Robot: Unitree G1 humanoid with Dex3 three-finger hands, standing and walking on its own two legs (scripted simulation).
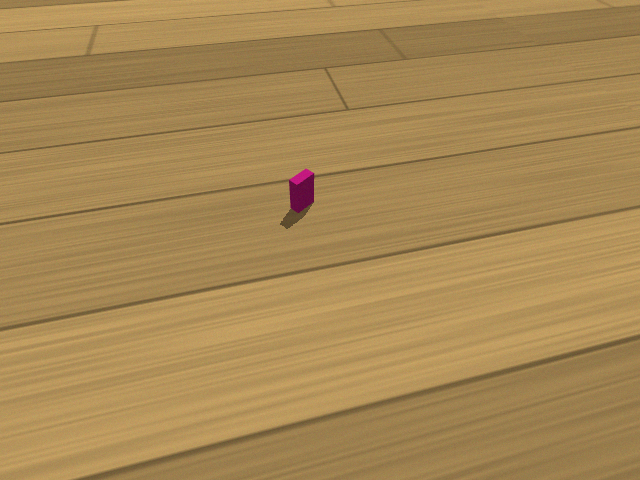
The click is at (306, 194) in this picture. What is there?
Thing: carton on end
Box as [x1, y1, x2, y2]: [289, 169, 313, 212]
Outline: 307,169 304,169 289,180 290,205 291,208 297,212 313,201 313,173
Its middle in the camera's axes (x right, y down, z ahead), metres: -0.07 -0.21 +1.74
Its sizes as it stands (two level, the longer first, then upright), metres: 0.105 0.048 0.168
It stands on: the floor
